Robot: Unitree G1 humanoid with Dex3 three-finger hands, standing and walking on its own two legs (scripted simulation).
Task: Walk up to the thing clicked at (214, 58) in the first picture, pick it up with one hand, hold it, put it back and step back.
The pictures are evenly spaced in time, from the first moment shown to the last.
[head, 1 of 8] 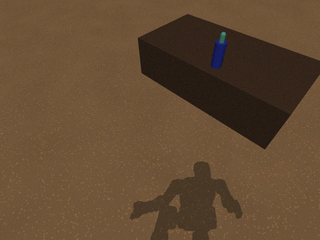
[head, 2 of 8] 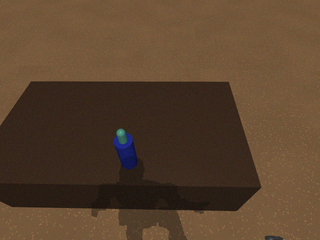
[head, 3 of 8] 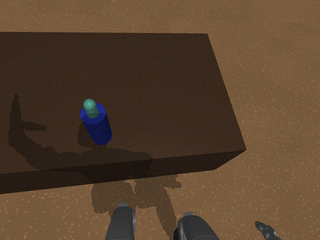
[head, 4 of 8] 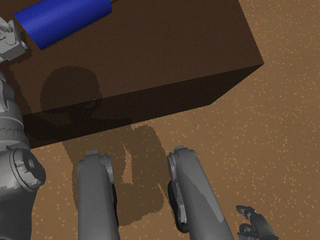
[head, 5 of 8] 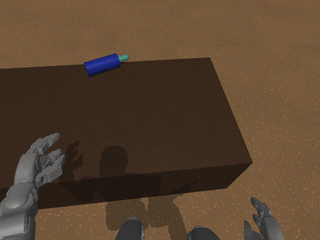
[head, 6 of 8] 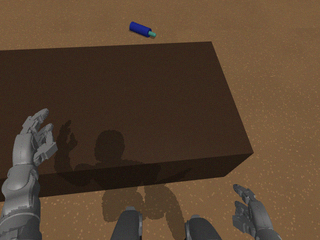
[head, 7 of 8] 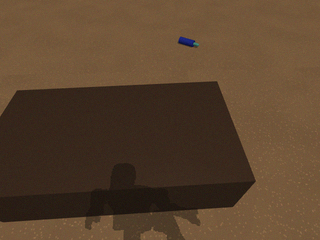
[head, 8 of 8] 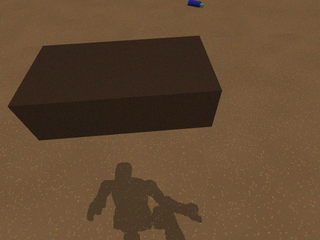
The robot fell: no
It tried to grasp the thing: yes
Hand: left
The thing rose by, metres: 0.01
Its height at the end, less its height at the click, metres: -0.48
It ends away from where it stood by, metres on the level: 2.45
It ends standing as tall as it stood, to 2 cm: no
